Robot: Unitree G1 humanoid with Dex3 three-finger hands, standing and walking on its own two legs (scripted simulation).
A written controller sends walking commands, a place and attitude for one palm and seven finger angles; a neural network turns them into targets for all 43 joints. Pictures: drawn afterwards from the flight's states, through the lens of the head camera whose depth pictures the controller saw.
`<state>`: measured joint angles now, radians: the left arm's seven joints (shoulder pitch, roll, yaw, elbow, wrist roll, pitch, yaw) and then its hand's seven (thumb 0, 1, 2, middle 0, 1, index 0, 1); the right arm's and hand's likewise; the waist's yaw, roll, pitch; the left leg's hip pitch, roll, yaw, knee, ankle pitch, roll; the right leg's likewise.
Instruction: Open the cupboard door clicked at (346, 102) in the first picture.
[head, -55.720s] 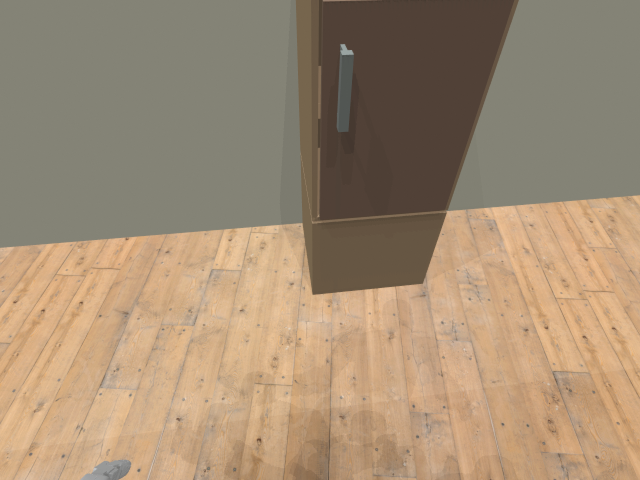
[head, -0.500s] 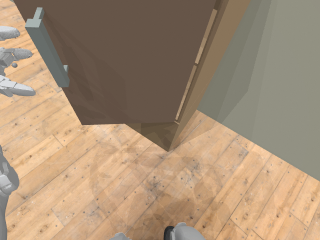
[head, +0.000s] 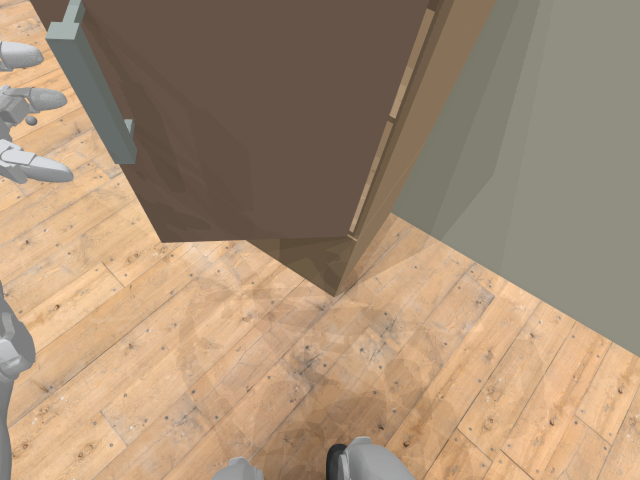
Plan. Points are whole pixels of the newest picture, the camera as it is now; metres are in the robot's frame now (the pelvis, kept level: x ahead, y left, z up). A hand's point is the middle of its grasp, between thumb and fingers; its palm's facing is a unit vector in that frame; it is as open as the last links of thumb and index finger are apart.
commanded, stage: slide the fingers in behind the handle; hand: left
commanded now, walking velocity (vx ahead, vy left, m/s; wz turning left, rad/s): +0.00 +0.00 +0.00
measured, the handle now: (103, 91) +0.55 +0.22 +0.12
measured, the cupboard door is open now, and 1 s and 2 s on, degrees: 38 38 38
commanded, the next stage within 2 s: close the thumb around the handle in 1.52 s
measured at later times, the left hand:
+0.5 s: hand (69, 122) +0.49 +0.25 +0.12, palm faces +0.01 -1.00 -0.02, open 14.0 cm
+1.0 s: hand (108, 124) +0.49 +0.21 +0.12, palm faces +0.01 -1.00 +0.00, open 14.0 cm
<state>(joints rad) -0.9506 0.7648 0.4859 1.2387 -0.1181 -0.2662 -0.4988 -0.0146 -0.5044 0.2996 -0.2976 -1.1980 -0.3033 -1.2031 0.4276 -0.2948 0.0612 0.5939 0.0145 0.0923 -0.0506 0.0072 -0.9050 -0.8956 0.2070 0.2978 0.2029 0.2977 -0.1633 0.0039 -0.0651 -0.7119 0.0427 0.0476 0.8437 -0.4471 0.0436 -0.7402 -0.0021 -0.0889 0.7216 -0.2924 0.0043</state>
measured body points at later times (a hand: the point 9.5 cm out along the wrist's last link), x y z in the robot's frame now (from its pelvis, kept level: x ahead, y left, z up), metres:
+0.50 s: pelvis +0.00 +0.00 +0.00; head +0.11 +0.02 +0.44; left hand +0.49 +0.30 +0.12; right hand +0.01 -0.27 -0.10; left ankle -0.03 +0.08 -0.70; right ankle +0.02 -0.13 -0.70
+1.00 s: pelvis +0.00 -0.01 +0.00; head +0.10 +0.01 +0.44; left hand +0.49 +0.26 +0.12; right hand +0.01 -0.28 -0.11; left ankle -0.03 +0.08 -0.70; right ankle +0.02 -0.13 -0.70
